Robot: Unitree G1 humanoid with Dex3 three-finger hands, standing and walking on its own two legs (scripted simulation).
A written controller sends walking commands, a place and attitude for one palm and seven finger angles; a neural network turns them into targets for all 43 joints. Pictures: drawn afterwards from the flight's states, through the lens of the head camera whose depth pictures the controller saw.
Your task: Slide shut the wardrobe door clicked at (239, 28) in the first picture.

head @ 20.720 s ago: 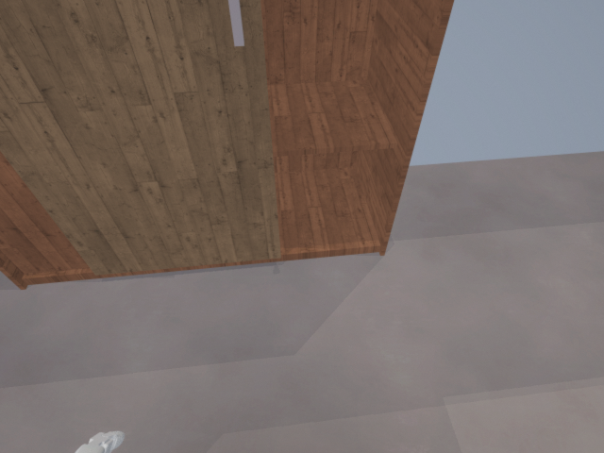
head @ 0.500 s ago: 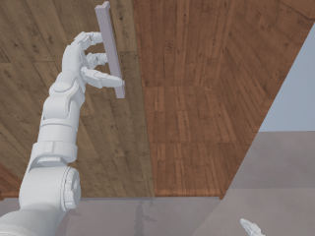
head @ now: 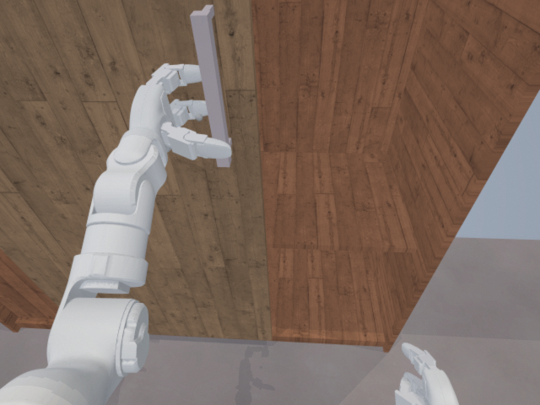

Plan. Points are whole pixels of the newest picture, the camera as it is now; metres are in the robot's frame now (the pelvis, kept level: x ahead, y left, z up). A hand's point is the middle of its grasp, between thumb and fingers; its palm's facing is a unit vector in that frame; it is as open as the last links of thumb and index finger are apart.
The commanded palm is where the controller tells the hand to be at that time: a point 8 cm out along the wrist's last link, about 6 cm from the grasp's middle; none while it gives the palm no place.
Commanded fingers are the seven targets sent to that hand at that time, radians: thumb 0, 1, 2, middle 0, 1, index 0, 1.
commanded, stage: slide the fingers in behind the handle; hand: left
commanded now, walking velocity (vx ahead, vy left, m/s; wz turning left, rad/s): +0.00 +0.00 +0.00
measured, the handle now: (217, 94) +0.49 +0.11 +0.25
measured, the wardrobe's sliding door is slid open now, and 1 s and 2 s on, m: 0.41 0.41 0.41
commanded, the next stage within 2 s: grip the handle and tug to test in 1.14 s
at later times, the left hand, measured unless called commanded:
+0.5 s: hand (221, 114) +0.43 +0.09 +0.25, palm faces -0.02 -1.00 +0.01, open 14.0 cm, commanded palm +0.40 +0.15 +0.24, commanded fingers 0.00 -0.50 0.30 -0.30 -1.20 -0.30 -1.20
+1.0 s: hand (223, 117) +0.42 +0.09 +0.25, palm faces +0.00 -1.00 +0.00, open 14.5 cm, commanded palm +0.40 +0.14 +0.24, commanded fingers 0.00 -0.50 0.30 -0.30 -1.20 -0.30 -1.20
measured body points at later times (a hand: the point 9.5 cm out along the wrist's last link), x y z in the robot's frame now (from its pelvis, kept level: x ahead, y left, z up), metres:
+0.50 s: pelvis +0.01 +0.00 +0.00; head -0.01 -0.02 +0.45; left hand +0.42 +0.15 +0.25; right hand +0.14 -0.24 -0.11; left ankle -0.01 +0.11 -0.74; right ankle -0.02 -0.11 -0.74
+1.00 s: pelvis +0.01 +0.00 +0.00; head -0.01 -0.03 +0.45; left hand +0.42 +0.14 +0.25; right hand +0.18 -0.24 -0.10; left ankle -0.01 +0.11 -0.74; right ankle -0.02 -0.11 -0.74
